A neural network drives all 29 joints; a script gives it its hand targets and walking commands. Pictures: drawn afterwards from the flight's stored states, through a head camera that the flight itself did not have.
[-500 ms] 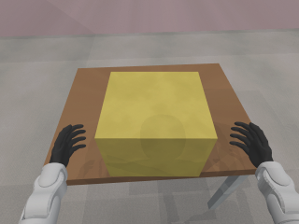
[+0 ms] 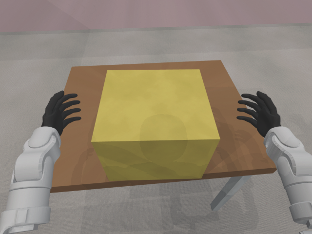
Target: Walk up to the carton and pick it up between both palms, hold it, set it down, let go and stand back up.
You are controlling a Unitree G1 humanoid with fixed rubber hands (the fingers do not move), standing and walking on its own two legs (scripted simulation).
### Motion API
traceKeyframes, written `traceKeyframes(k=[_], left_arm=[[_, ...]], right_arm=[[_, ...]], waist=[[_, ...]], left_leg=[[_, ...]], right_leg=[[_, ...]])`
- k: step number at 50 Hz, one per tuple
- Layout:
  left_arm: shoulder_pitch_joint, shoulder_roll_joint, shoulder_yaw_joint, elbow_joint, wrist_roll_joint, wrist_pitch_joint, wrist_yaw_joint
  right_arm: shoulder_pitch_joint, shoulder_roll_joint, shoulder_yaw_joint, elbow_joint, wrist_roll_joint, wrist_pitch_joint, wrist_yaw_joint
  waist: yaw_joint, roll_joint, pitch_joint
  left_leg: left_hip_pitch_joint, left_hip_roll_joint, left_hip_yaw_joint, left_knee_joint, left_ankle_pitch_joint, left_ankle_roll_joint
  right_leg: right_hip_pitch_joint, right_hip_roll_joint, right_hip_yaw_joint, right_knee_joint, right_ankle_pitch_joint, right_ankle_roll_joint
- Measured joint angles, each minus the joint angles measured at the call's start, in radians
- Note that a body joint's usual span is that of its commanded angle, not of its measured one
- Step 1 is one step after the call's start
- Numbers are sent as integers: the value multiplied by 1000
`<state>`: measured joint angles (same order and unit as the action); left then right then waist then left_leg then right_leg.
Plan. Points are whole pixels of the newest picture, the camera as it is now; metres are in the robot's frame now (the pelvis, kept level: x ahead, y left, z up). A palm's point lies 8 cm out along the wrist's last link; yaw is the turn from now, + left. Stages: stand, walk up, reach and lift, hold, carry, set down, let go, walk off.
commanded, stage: reach and lift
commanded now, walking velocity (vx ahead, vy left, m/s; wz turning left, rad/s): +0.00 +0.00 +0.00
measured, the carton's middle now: (154, 124) +0.44 +0.00 -0.01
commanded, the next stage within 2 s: none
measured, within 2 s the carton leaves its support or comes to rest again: neither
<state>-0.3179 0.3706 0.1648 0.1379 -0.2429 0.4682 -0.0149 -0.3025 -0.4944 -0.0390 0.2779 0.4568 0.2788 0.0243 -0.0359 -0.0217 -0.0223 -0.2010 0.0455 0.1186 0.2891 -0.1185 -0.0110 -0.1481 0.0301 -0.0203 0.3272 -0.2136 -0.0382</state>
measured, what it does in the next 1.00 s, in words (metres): stands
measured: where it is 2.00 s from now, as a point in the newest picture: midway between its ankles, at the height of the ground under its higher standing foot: outside the picture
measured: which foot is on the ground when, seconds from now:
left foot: down 0.00-1.00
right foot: down 0.00-1.00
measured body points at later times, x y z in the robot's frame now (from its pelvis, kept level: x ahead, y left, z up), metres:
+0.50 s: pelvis -0.01 +0.01 +0.00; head +0.02 +0.02 +0.45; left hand +0.42 +0.24 +0.17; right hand +0.40 -0.27 +0.17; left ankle +0.02 +0.13 -0.75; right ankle -0.03 -0.09 -0.75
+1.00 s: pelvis -0.02 +0.02 -0.01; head +0.04 +0.01 +0.44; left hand +0.41 +0.23 +0.09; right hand +0.41 -0.25 +0.08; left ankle +0.02 +0.13 -0.75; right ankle -0.03 -0.09 -0.75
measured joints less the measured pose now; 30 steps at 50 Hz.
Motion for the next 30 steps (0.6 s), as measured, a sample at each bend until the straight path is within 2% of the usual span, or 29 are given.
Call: traceKeyframes(k=[9,15,30], left_arm=[[-172,30,-11,80,-5,72,25],[-283,45,-31,169,-4,106,33],[-505,88,-96,358,-33,119,62]], right_arm=[[-180,-40,6,122,18,39,25],[-299,-67,24,244,29,58,39],[-543,-102,61,483,53,56,60]], waist=[[0,13,-14],[0,18,-30],[-3,16,-58]], left_leg=[[-51,1,9,22,-1,8],[-73,-2,6,34,-3,14],[-156,1,-9,71,-8,19]], right_leg=[[-52,-2,9,17,7,8],[-69,-4,7,21,8,12],[-133,-3,-7,28,15,16]])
